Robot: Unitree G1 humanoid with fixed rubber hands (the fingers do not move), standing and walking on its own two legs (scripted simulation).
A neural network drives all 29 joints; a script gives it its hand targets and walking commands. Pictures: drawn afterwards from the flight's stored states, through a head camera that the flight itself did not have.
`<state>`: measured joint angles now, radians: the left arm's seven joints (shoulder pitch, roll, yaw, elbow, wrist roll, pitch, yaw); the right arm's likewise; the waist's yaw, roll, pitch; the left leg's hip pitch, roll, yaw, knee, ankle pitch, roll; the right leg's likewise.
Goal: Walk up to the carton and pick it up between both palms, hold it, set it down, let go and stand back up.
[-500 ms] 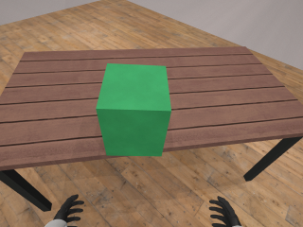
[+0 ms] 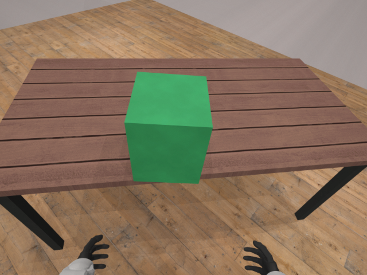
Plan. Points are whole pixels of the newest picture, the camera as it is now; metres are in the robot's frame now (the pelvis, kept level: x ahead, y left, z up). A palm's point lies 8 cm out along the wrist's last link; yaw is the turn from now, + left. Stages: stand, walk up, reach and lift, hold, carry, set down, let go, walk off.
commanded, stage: let go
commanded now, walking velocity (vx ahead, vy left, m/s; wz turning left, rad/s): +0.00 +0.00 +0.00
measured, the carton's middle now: (169, 129) +0.52 +0.04 -0.01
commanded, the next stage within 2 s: stand in 0.12 s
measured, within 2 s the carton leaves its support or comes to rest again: neither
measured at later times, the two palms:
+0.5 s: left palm out of the picture +0.06 +0.24 -0.13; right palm out of the picture +0.08 -0.23 -0.14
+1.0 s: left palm out of the picture +0.08 +0.22 -0.15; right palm out of the picture +0.08 -0.20 -0.15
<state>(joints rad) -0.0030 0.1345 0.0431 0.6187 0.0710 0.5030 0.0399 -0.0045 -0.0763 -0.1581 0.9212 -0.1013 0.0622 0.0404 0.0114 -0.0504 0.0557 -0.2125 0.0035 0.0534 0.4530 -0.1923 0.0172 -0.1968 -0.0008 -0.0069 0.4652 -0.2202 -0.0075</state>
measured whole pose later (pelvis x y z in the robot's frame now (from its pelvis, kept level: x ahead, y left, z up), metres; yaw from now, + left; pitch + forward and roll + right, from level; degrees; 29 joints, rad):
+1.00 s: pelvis +0.11 +0.02 +0.00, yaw +0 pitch +0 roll -1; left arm 0.36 0.12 0.01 1.10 0.01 -0.03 0.06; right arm 0.30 -0.13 0.00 1.18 -0.01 -0.01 -0.05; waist 0.00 0.01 0.00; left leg -0.10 -0.01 0.05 0.45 -0.35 0.04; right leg -0.05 -0.01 0.00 0.39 -0.34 0.02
